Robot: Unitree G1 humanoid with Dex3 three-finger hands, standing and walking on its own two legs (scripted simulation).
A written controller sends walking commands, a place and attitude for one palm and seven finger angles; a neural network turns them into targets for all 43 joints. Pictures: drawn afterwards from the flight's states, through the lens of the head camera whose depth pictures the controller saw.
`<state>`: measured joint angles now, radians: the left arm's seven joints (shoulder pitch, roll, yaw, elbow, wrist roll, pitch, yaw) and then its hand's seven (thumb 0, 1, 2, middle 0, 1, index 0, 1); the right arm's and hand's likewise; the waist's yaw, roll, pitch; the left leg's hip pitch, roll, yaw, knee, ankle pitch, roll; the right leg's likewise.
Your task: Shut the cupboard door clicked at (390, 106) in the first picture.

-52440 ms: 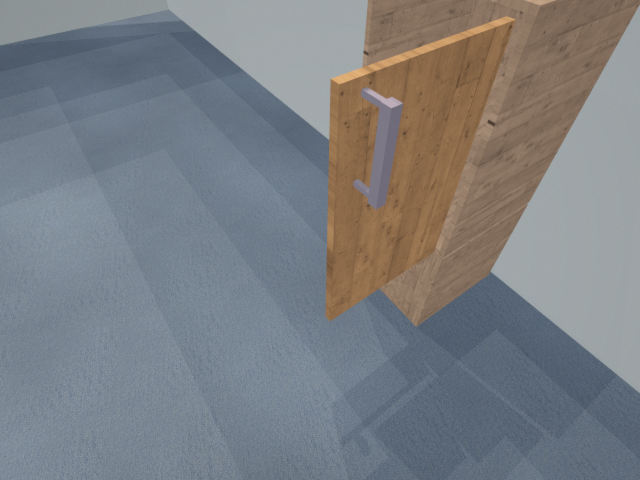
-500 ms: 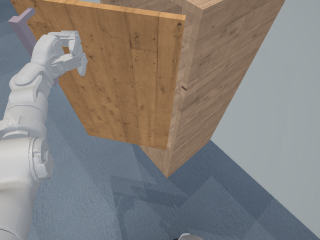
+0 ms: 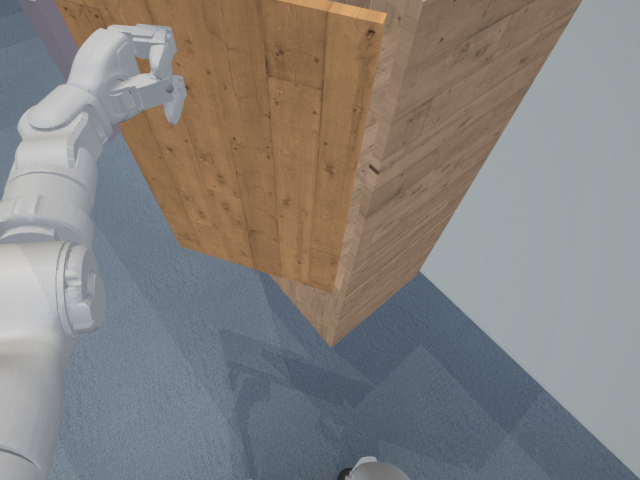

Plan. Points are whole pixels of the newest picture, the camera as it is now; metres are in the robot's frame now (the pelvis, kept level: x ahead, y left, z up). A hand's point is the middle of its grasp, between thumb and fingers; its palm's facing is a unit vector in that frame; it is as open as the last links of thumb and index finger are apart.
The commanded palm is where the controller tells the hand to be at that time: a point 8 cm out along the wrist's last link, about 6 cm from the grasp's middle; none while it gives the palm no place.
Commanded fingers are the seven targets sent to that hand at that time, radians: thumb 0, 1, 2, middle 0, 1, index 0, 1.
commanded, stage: pull the fist back off the door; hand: left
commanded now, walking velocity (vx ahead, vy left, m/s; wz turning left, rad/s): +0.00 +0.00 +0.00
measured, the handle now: (89, 65) +0.58 +0.22 +0.17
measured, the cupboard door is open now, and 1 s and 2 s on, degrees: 32 25 25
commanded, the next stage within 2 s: draw the hand back to the body in 0.98 s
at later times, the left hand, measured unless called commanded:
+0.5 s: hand (200, 82) +0.54 +0.09 +0.17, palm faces +0.03 -1.00 +0.02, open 3.1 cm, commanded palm +0.49 +0.15 +0.17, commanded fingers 0.00 0.90 0.90 -1.30 -1.50 -1.30 -1.50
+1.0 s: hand (175, 129) +0.45 +0.11 +0.18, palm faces +0.00 -1.00 +0.01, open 3.1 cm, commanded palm +0.43 +0.16 +0.17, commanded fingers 0.00 0.90 0.90 -1.30 -1.50 -1.30 -1.50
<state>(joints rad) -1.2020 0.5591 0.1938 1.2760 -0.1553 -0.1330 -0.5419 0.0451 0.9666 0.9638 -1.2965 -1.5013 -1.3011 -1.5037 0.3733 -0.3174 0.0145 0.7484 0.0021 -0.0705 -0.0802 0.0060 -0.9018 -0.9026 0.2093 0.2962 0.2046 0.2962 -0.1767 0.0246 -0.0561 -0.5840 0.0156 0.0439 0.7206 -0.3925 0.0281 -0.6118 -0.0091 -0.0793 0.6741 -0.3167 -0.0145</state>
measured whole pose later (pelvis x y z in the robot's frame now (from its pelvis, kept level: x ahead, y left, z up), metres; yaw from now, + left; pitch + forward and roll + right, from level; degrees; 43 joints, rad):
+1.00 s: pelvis -0.01 -0.01 +0.02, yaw +0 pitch +6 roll -1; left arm -0.83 0.25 0.20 0.91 -0.14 -0.15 -0.05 0.02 0.90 0.90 -1.30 -1.50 -1.30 -1.50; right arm 0.28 -0.28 0.00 0.68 0.04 -0.07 -0.04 0.01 -0.91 -0.90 0.20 0.30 0.20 0.30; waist -0.07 0.04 -0.05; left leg -0.36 0.02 0.05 0.59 -0.33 0.02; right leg -0.40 0.00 -0.07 0.56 -0.26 -0.02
